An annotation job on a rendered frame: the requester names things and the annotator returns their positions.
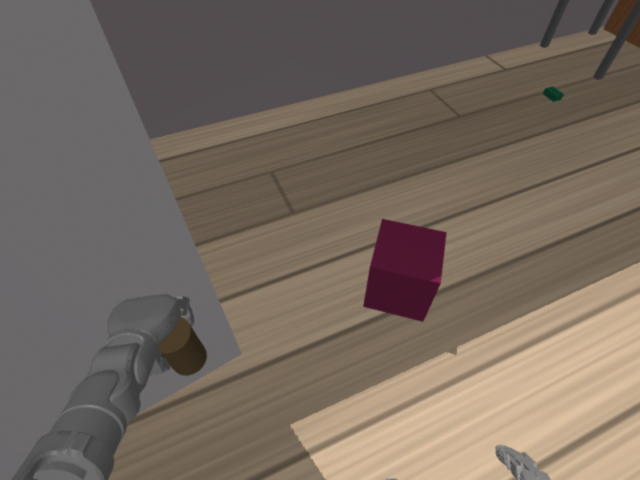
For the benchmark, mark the right robot hand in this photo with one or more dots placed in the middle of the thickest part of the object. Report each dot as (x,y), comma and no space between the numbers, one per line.
(521,465)

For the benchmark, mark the left robot hand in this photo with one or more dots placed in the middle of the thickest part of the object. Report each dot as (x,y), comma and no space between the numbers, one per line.
(154,315)

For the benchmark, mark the left robot arm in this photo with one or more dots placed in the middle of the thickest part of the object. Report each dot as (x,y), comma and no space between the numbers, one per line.
(84,439)

